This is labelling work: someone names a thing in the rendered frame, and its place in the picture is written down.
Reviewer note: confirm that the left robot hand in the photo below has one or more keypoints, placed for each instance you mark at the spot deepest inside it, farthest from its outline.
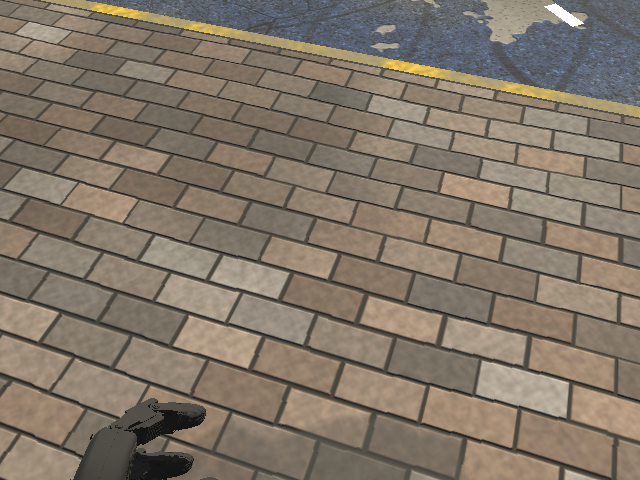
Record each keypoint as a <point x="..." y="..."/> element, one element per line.
<point x="112" y="453"/>

